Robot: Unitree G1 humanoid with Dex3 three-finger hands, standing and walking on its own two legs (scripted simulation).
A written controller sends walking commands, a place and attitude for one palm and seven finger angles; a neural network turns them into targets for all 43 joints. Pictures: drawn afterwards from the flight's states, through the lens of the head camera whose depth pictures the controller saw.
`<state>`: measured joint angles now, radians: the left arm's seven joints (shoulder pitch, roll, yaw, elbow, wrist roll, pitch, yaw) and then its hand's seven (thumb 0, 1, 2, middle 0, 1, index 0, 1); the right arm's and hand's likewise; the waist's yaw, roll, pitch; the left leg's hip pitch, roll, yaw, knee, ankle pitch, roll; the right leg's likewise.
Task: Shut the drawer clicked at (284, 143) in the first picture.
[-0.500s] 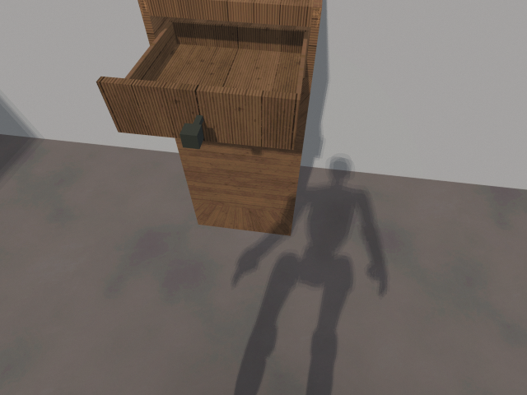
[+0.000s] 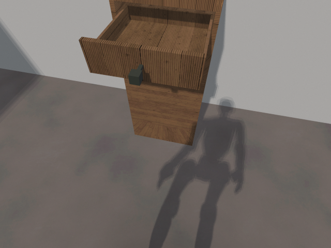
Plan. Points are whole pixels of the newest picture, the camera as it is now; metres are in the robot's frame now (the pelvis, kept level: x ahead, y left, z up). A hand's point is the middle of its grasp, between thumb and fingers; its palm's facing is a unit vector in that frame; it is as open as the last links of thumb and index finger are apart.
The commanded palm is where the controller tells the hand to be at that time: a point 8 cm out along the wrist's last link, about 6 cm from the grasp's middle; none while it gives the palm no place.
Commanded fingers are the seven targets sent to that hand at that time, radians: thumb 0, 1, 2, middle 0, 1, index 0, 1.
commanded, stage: stand and wait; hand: left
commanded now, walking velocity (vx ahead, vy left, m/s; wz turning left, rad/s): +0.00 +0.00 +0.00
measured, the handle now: (137, 73) +0.57 +0.12 +0.09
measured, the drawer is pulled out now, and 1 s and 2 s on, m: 0.30 0.30 0.30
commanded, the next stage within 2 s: look at it before walking up in 0.06 s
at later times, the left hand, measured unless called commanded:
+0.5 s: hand out of the picture +0.02 +0.20 -0.17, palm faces +0.00 -0.97 -0.25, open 7.4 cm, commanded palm none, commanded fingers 0.00 0.90 0.90 -0.20 -0.30 -0.20 -0.30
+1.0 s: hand out of the picture +0.09 +0.21 -0.16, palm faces -0.06 -0.95 -0.30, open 7.4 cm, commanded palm none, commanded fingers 0.00 0.90 0.90 -0.20 -0.30 -0.20 -0.30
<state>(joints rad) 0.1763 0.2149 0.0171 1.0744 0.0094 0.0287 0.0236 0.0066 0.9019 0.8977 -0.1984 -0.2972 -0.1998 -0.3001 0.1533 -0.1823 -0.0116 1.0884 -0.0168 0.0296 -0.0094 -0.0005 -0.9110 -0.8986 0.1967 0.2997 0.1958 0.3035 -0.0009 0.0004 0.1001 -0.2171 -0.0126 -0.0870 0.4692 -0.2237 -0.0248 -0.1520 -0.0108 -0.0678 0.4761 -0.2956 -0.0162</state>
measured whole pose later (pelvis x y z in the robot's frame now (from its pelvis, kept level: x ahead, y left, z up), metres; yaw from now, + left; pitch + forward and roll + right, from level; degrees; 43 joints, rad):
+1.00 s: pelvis +0.00 -0.01 +0.00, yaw -5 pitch -2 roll +0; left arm 0.14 0.28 0.03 1.06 0.01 0.02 0.01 0.01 0.90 0.90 -0.20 -0.30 -0.20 -0.30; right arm 0.13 -0.27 -0.02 1.08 -0.02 0.01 -0.03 0.00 -0.91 -0.90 0.20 0.30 0.20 0.30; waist 0.00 0.00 0.07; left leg -0.16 0.05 -0.02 0.40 -0.20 -0.05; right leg -0.12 0.04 0.00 0.40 -0.24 -0.04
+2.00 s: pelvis +0.20 -0.07 -0.01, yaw -5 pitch +0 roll +2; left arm 0.20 0.18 0.06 1.04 0.02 -0.02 0.00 0.01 0.92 0.90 -0.20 -0.30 -0.20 -0.30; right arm 0.24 -0.15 -0.03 1.06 -0.02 -0.02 -0.04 0.00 -0.93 -0.90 0.20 0.30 0.20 0.30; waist -0.01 -0.01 0.08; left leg -0.24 0.10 0.08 0.60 -0.34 -0.07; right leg -0.26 -0.03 -0.09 0.62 -0.32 -0.03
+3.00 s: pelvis +0.21 -0.12 +0.00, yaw -6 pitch -2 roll +0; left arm 0.23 0.17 0.02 1.09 0.01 0.01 0.03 0.01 0.91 0.90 -0.20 -0.30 -0.20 -0.30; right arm 0.28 -0.16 -0.02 1.15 -0.02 0.02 -0.03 0.00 -0.91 -0.90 0.19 0.30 0.19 0.30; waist -0.02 -0.01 0.06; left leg -0.19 0.08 0.04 0.41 -0.18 -0.06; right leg -0.10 0.03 -0.02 0.42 -0.28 -0.04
